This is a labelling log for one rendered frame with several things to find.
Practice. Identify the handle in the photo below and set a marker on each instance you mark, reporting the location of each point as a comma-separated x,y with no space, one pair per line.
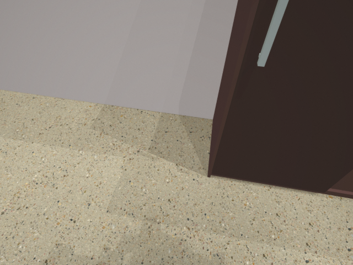
272,31

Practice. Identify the wardrobe door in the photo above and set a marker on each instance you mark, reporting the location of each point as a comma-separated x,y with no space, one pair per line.
290,122
346,183

